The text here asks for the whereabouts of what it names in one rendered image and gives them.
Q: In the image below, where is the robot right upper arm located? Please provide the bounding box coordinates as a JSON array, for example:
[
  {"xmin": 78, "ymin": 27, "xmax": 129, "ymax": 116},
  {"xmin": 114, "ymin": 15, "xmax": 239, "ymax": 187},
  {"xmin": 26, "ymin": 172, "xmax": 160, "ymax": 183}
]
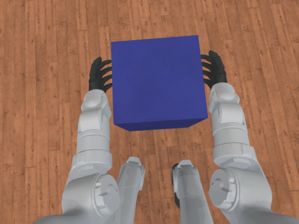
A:
[{"xmin": 208, "ymin": 166, "xmax": 299, "ymax": 224}]

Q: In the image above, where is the robot left thigh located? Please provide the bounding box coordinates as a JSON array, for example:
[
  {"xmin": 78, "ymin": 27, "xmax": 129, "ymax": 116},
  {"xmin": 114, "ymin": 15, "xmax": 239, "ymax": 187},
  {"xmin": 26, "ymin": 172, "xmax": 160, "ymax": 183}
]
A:
[{"xmin": 106, "ymin": 161, "xmax": 146, "ymax": 224}]

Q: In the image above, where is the right robot forearm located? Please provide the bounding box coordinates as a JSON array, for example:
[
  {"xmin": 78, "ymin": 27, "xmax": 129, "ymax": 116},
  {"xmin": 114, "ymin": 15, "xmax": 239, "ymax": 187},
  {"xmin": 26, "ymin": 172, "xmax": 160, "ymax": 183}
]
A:
[{"xmin": 208, "ymin": 83, "xmax": 266, "ymax": 178}]

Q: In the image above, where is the robot thigh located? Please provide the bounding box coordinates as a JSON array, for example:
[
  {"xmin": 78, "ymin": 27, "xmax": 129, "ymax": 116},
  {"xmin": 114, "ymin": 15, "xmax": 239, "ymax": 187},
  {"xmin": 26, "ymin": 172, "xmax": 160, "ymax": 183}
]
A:
[
  {"xmin": 172, "ymin": 165, "xmax": 214, "ymax": 224},
  {"xmin": 106, "ymin": 161, "xmax": 146, "ymax": 224}
]

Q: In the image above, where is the left robot hand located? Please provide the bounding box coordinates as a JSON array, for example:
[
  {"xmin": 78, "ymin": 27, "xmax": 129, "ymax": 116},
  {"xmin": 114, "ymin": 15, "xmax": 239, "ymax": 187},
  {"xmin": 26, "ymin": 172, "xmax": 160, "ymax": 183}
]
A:
[{"xmin": 89, "ymin": 57, "xmax": 112, "ymax": 93}]

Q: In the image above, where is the left robot forearm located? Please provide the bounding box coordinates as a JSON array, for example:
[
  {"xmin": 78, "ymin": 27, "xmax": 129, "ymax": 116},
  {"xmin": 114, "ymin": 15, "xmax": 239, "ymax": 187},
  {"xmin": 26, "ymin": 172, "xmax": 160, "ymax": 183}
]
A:
[{"xmin": 65, "ymin": 89, "xmax": 113, "ymax": 187}]

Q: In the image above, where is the carton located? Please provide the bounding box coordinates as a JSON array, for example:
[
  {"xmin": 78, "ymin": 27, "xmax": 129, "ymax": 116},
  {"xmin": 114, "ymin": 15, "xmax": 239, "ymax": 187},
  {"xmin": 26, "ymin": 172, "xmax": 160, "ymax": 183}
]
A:
[{"xmin": 111, "ymin": 35, "xmax": 208, "ymax": 131}]

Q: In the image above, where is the robot left upper arm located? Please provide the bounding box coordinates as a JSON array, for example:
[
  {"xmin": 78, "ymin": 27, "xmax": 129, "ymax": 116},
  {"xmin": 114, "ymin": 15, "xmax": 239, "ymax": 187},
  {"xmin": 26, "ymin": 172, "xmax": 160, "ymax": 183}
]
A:
[{"xmin": 32, "ymin": 172, "xmax": 121, "ymax": 224}]

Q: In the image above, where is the robot right thigh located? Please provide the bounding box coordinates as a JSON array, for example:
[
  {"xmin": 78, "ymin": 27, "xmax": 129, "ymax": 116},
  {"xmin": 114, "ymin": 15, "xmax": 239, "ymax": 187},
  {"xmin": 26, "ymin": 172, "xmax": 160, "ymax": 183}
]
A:
[{"xmin": 172, "ymin": 165, "xmax": 214, "ymax": 224}]

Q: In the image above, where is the right robot hand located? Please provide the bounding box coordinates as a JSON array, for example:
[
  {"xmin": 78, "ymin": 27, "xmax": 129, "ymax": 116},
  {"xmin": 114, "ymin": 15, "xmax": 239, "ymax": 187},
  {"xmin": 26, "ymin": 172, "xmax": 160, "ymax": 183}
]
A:
[{"xmin": 201, "ymin": 50, "xmax": 227, "ymax": 90}]

